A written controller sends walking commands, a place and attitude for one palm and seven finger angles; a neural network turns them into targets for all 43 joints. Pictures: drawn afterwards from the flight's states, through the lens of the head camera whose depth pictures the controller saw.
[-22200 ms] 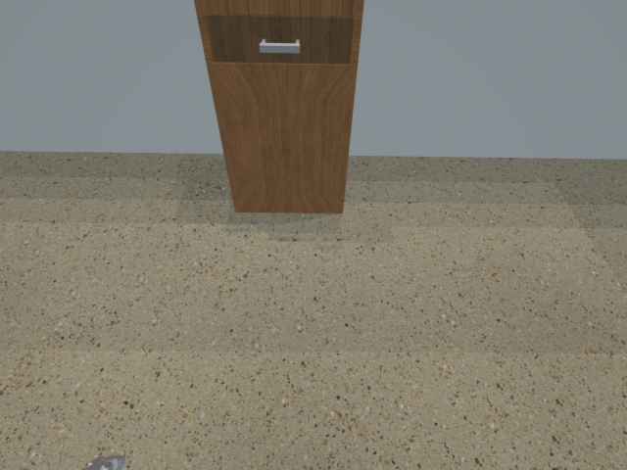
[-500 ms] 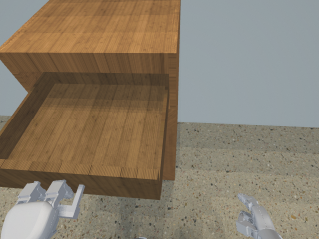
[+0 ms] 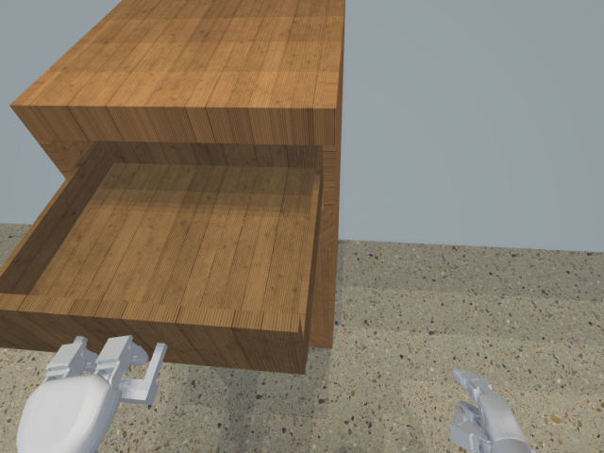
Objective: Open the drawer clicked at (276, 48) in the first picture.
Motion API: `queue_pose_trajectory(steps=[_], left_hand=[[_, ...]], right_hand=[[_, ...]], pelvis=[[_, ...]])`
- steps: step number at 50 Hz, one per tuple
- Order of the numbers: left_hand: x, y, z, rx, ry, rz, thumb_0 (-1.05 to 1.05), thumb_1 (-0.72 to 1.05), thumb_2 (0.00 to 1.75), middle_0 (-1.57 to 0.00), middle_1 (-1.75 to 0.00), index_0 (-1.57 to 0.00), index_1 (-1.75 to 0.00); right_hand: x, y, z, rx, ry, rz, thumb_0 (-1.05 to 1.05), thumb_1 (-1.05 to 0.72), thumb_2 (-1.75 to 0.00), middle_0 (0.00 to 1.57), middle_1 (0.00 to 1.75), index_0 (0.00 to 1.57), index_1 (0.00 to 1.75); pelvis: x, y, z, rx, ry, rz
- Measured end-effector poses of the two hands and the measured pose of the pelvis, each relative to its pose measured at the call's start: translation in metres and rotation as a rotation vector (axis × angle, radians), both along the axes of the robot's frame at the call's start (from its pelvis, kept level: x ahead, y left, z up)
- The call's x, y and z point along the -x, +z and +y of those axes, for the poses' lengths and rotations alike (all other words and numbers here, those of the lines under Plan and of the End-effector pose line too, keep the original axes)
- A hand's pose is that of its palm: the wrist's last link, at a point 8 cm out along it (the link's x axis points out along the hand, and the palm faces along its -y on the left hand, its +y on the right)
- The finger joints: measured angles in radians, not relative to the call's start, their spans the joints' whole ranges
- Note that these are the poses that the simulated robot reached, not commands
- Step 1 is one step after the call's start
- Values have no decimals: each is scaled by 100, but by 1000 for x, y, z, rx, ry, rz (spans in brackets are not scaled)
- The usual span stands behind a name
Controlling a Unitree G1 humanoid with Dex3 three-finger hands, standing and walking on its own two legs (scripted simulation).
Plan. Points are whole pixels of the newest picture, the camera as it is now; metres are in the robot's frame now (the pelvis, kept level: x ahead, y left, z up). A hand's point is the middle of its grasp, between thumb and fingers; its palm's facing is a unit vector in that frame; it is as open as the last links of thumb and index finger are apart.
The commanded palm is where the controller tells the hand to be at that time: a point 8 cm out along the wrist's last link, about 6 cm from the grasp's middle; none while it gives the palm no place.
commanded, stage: lift the hand off the handle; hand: left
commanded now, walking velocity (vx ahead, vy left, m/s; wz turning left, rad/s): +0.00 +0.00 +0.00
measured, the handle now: (110, 368) +0.20 +0.26 +0.04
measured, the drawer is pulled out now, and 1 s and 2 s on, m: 0.30 0.29 0.29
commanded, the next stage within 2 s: draw the hand back to the body in 1.56 s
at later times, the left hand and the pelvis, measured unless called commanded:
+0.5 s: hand (104, 396) +0.17 +0.25 +0.04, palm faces -0.02 -0.07 -1.00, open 13.4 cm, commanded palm +0.15 +0.25 +0.11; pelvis +0.00 -0.01 +0.01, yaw +0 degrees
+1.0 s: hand (72, 372) +0.17 +0.25 +0.11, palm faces +0.04 -0.12 -0.99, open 13.3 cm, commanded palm +0.15 +0.25 +0.18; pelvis +0.02 +0.02 +0.03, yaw +1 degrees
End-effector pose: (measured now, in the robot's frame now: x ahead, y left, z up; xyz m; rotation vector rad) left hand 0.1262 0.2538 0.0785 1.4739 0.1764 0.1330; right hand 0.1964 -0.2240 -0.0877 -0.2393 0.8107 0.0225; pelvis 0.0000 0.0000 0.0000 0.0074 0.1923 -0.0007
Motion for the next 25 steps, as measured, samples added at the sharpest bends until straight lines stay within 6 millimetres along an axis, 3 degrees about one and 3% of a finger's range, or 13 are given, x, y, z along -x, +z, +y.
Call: queue_pose_trajectory(steps=[5, 17, 25], left_hand=[[-4, -4, -8, 3, -29, -11, 0, -47, 31, -32, -121, -32, -120], [-17, 0, -8, -20, -34, -14, 0, -49, 30, -32, -120, -37, -124], [-20, 19, -1, -19, -32, -3, 0, -49, 30, -32, -120, -40, -122]], right_hand=[[2, -4, 0, 0, 3, 6, 1, -91, -90, 20, 30, 20, 30], [8, -10, 8, -32, -10, 35, 1, -91, -90, 20, 30, 20, 30], [4, 3, 3, -22, -28, 8, 1, -91, -90, 20, 30, 20, 30]], pelvis=[[1, -2, 0, -2, 0, 6], [1, 1, -4, -2, 8, -8], [-2, 10, -6, 1, 8, -35]])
